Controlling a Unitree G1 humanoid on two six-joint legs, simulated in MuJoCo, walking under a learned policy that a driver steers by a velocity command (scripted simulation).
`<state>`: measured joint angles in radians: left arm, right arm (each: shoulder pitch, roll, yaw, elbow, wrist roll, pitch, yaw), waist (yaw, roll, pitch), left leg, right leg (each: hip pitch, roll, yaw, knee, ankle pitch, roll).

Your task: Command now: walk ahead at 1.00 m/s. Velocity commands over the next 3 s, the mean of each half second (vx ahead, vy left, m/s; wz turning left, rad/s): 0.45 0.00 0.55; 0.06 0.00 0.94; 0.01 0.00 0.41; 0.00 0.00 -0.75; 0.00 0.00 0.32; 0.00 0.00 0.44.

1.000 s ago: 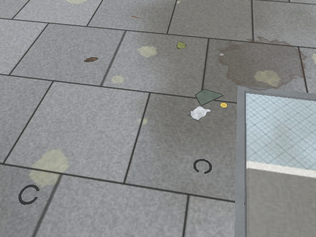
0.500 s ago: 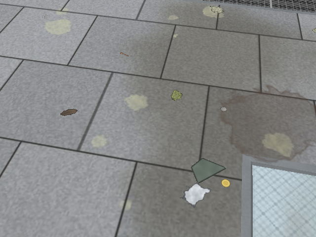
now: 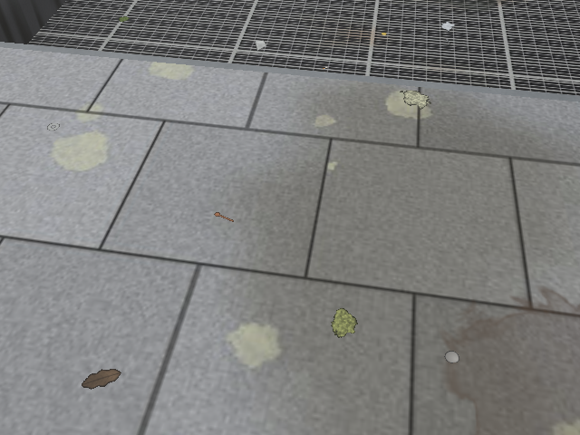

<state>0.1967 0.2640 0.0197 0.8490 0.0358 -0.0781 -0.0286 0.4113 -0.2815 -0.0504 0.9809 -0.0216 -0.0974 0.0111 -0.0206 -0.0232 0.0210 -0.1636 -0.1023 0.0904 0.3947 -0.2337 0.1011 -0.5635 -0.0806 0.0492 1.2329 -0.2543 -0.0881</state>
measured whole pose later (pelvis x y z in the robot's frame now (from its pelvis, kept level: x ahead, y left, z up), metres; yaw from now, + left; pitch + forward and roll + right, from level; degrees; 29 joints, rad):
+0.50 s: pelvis +0.32 -0.02 +0.00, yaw +19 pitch +0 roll +0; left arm 0.22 0.26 0.03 0.81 0.03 -0.06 0.03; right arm 0.14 -0.32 -0.09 0.75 -0.02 0.05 0.01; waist 0.00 0.01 0.11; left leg -0.64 0.04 0.05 1.07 -0.28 0.00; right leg -0.32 -0.09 -0.25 0.46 -0.14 -0.04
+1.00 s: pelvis +0.37 +0.03 +0.00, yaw +46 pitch +2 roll -1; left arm 0.14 0.28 0.05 0.68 0.02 0.05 0.02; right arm 0.23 -0.31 -0.10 0.65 -0.02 0.06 0.02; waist -0.04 0.00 0.05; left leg -0.38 -0.15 -0.17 0.49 -0.12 0.08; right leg -0.49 0.01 0.08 0.86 -0.39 0.04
